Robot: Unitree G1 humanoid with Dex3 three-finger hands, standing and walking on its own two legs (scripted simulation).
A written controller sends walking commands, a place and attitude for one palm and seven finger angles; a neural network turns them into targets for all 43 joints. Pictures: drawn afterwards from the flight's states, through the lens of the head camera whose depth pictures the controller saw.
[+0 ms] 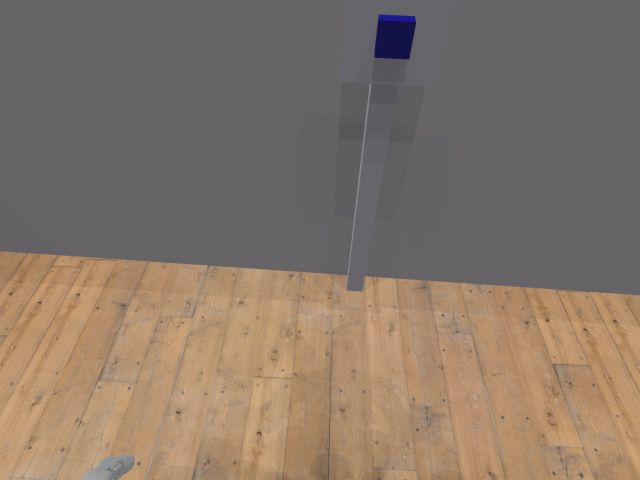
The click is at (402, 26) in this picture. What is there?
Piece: button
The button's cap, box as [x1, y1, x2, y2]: [375, 15, 415, 58]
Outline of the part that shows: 379,15 375,43 375,57 408,58 415,25 414,16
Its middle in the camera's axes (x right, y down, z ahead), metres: +0.14 -0.39 +0.75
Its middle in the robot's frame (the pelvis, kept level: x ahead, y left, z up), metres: +0.85 -0.10 +0.18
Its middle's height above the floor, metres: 0.95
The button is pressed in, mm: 0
